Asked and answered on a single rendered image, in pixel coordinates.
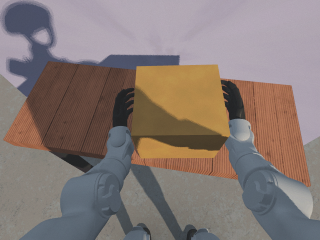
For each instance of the right robot upper arm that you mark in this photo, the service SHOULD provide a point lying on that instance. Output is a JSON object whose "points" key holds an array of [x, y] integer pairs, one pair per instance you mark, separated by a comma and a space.
{"points": [[281, 205]]}

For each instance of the right robot forearm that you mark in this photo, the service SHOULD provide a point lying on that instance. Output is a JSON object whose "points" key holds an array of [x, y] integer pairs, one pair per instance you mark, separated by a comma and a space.
{"points": [[243, 155]]}

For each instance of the left robot upper arm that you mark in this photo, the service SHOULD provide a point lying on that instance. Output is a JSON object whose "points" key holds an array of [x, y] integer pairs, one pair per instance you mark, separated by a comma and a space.
{"points": [[87, 203]]}

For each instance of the left robot forearm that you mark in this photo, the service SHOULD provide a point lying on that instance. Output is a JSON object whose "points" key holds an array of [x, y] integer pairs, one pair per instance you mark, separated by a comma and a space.
{"points": [[117, 160]]}

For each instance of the robot left hand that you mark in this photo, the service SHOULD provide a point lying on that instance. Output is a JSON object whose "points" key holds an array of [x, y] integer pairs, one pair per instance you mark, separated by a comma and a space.
{"points": [[120, 112]]}

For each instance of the carton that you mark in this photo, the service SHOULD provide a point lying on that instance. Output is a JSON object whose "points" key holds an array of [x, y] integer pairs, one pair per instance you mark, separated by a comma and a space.
{"points": [[179, 112]]}

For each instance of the table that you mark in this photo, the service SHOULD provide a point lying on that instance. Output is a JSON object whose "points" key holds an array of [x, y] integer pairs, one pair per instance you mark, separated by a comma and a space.
{"points": [[69, 112]]}

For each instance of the left robot thigh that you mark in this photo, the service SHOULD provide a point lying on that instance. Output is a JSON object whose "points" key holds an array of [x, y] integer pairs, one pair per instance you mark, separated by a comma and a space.
{"points": [[137, 235]]}

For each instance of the robot right hand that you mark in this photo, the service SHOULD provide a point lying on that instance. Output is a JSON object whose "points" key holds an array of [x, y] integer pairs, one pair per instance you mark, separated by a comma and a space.
{"points": [[235, 105]]}

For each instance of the robot left shin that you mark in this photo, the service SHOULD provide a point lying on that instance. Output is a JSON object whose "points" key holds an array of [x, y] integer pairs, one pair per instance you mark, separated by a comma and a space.
{"points": [[135, 228]]}

